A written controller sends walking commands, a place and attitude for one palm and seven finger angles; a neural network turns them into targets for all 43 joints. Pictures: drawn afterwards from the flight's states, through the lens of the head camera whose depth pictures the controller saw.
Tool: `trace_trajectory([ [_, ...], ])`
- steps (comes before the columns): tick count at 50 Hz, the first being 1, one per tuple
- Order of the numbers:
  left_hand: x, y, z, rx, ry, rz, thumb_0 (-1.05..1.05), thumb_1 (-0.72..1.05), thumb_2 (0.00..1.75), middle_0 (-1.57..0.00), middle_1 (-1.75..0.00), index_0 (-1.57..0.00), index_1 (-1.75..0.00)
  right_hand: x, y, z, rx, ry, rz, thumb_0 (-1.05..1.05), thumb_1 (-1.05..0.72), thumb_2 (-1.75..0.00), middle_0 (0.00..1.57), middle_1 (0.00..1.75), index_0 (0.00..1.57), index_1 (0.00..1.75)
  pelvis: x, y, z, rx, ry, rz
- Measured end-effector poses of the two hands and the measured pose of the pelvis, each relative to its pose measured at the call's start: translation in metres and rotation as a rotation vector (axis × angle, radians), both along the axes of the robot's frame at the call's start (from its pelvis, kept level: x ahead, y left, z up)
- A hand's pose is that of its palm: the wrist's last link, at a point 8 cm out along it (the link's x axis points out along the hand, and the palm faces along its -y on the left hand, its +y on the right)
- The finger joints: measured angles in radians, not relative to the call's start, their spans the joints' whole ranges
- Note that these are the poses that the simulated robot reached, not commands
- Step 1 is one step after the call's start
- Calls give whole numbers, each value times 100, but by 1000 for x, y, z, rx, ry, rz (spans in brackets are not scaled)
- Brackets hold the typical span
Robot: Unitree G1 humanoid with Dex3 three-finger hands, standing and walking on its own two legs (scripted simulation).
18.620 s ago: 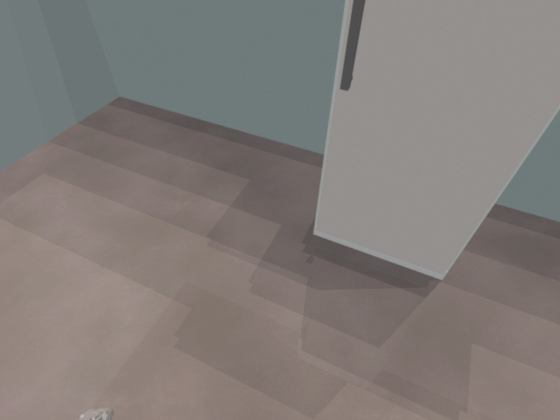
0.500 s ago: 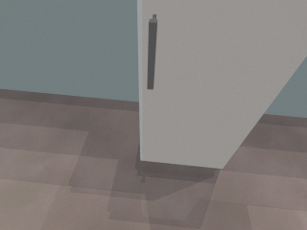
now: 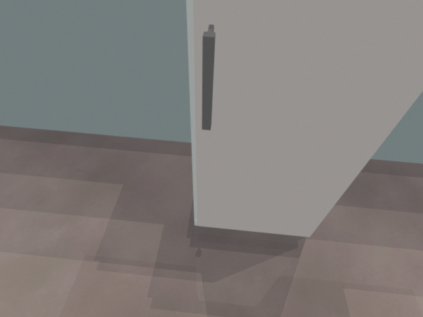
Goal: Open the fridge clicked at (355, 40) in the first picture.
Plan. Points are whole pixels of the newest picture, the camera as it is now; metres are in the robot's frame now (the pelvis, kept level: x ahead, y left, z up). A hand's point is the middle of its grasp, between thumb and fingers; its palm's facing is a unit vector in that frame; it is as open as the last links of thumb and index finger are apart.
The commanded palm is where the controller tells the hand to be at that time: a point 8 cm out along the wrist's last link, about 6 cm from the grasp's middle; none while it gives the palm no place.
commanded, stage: look again from close up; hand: left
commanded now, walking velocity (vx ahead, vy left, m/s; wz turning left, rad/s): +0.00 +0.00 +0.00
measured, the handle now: (208, 82) +0.59 +0.05 +0.14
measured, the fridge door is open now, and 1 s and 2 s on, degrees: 0 0 0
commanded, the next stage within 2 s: shuffle to correct the standing spot in 0.66 s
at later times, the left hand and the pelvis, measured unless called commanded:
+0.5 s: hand out of the picture -0.02 +0.14 -0.18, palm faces +0.05 -0.99 -0.14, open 7.3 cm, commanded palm none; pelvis +0.02 -0.01 +0.00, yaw +0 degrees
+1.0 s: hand out of the picture -0.03 +0.13 -0.18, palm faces +0.05 -0.99 -0.13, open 7.3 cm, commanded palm none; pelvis +0.03 -0.02 -0.01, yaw -1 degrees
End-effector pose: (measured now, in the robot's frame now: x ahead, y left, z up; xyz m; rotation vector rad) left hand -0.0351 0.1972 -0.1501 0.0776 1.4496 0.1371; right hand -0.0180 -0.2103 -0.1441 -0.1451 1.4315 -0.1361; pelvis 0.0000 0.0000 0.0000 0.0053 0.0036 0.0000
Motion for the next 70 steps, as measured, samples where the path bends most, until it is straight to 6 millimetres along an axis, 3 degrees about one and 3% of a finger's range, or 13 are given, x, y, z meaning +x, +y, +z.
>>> trace_trajectory([
  [16,14,-2,0,6,-7,0,0,91,90,-20,-30,-20,-30,12,-4,-1,-1,2,4,1,-92,-90,20,30,20,30,12,-4,0,3,-1,-1],
  [41,10,-7,1,13,11,17,0,91,90,-20,-30,-20,-30,23,-13,-1,-8,-6,19,1,-92,-90,20,30,20,30,17,-10,0,5,-8,6],
  [50,5,-18,-5,-8,65,9,0,91,90,-20,-30,-20,-30,17,-13,-7,13,18,-25,0,-91,-90,20,30,20,30,27,-19,-5,22,2,-9],
  [57,14,-35,-3,11,86,33,0,91,90,-20,-30,-20,-30,19,-26,-16,36,72,-42,0,-91,-90,20,30,20,30,46,-38,-11,20,29,-1],
  [62,13,-50,-6,17,96,93,0,91,90,-20,-30,-20,-30,50,-42,-16,22,88,4,0,-91,-90,20,30,20,30,65,-50,-15,8,24,33],
  [66,1,-67,-8,-16,163,127,0,91,90,-20,-30,-20,-30,100,-59,-16,-27,50,52,2,-93,-90,20,30,20,30,83,-52,-17,0,14,38],
  [70,-4,-79,-11,-71,262,121,0,91,90,-20,-30,-20,-30,166,-68,-13,-71,-75,56,2,-94,-90,20,30,20,30,105,-49,-23,-4,11,21],
])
